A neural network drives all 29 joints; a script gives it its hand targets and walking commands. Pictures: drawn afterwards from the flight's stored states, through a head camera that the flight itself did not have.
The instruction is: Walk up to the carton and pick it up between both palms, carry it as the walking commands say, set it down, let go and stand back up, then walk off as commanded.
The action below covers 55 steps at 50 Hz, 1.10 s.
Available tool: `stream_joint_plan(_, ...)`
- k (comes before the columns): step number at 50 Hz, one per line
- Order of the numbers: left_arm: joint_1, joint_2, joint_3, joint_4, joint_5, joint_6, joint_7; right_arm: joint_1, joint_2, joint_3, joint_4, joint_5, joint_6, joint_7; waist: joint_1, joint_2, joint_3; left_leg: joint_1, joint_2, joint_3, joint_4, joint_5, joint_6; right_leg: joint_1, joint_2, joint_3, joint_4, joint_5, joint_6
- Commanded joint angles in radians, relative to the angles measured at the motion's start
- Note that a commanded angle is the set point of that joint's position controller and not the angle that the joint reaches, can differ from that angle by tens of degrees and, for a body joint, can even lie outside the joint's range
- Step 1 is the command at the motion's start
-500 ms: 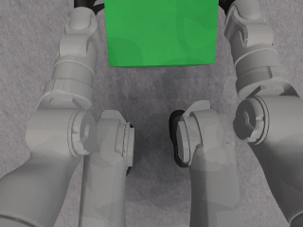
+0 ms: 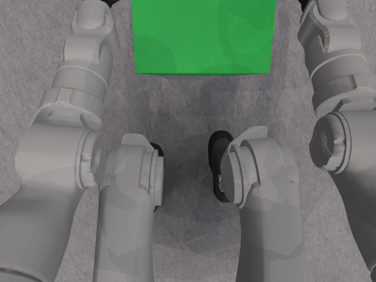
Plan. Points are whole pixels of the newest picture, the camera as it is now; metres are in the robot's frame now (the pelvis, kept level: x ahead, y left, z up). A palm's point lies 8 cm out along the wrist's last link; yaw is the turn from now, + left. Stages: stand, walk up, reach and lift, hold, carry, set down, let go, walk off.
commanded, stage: set down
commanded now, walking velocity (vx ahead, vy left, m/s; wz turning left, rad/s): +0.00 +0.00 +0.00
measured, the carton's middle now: (198, 17) +0.52 -0.05 -0.24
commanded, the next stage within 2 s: let go in 1.44 s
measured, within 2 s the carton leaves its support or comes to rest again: neither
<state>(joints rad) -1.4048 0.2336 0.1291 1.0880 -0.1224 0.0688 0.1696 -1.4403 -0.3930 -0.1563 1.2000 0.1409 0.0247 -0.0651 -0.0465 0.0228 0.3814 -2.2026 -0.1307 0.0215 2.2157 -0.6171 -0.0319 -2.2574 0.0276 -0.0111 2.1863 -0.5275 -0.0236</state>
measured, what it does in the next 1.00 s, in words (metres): rises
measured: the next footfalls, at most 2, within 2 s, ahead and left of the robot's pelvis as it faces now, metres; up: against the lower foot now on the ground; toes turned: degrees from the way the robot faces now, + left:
none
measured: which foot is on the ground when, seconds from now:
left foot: down 0.00-1.00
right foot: down 0.00-1.00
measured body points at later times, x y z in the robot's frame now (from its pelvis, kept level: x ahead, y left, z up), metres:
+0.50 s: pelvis +0.01 +0.00 +0.04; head +0.35 -0.04 +0.32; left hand +0.56 +0.12 -0.10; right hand +0.54 -0.25 -0.10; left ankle +0.11 +0.11 -0.33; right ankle +0.12 -0.11 -0.33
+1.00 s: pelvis +0.02 +0.00 +0.17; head +0.34 -0.04 +0.49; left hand +0.57 +0.13 +0.06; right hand +0.54 -0.26 +0.06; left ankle +0.11 +0.11 -0.33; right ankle +0.12 -0.11 -0.33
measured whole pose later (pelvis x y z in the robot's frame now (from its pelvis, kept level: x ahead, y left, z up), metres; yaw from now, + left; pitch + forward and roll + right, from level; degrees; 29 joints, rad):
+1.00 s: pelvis +0.02 +0.00 +0.17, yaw -1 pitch +44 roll +3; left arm -1.13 0.19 0.25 0.79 -0.04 0.21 0.13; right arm -1.16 -0.34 -0.27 0.88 0.04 0.20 0.01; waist -0.03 0.02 -0.01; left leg -1.86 -0.09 -0.01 1.62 -0.53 -0.02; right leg -1.92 0.05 0.02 1.60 -0.45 -0.02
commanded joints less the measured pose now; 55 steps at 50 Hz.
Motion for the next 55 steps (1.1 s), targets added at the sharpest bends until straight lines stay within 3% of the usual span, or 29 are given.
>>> stream_joint_plan(1, -0.236, 0.096, -0.005, -0.087, -0.014, -0.023, -0.007, -0.247, -0.124, 0.01, -0.069, 0.027, -0.022, 0.009, -0.026, 0.003, -1.14, 0.396, 0.05, 0.0, -0.175, 0.256, -0.022, 0.626, -0.013, 0.048, -0.149, 0.313, 0.031)
stream_joint_plan(10, -0.229, 0.139, -0.027, -0.117, -0.06, -0.022, -0.024, -0.227, -0.168, 0.013, -0.089, 0.057, -0.015, 0.014, -0.021, -0.004, -1.217, 0.406, 0.06, 0.002, -0.175, 0.226, -0.011, 0.675, -0.02, 0.059, -0.162, 0.304, 0.023)
stream_joint_plan(16, -0.208, 0.146, -0.032, -0.276, -0.089, 0.011, -0.01, -0.202, -0.191, 0.01, -0.274, 0.077, 0.025, 0.009, -0.018, -0.033, -1.464, 0.528, 0.046, 0.028, -0.202, 0.28, -0.006, 0.857, -0.01, 0.031, -0.185, 0.379, 0.022)
stream_joint_plan(20, -0.139, 0.123, 0.01, -0.371, -0.048, 0.057, 0.0, -0.137, -0.174, -0.024, -0.381, 0.046, 0.079, 0.02, -0.018, -0.055, -1.535, 0.569, 0.032, 0.052, -0.267, 0.287, 0.001, 0.93, 0.003, 0.007, -0.242, 0.39, 0.024)
stream_joint_plan(27, -0.06, 0.092, 0.119, -0.293, 0.065, 0.072, -0.023, -0.083, -0.103, -0.066, -0.335, -0.045, 0.099, 0.044, 0.007, -0.078, -1.314, 0.447, 0.026, 0.044, -0.378, 0.25, 0.002, 0.841, 0.012, 0.027, -0.352, 0.341, 0.039)
stream_joint_plan(34, -0.027, 0.069, 0.117, -0.33, 0.061, 0.08, -0.031, -0.02, -0.093, -0.089, -0.361, -0.064, 0.113, 0.047, -0.013, -0.052, -1.391, 0.548, 0.024, 0.034, -0.494, 0.275, -0.01, 0.9, 0.022, 0.017, -0.466, 0.36, 0.04)
stream_joint_plan(40, -0.006, 0.062, 0.12, -0.381, 0.074, 0.105, -0.034, 0.001, -0.093, -0.113, -0.403, -0.083, 0.137, 0.06, -0.01, -0.03, -1.426, 0.638, 0.024, 0.027, -0.609, 0.276, -0.017, 0.956, 0.031, 0.007, -0.574, 0.347, 0.037)
stream_joint_plan(55, 0.114, 0.048, 0.131, -0.408, 0.085, 0.102, -0.059, 0.101, -0.06, -0.129, -0.446, -0.113, 0.139, 0.086, 0.01, -0.064, -1.464, 0.8, 0.028, 0.017, -0.905, 0.368, -0.025, 1.266, 0.034, 0.034, -0.866, 0.473, 0.05)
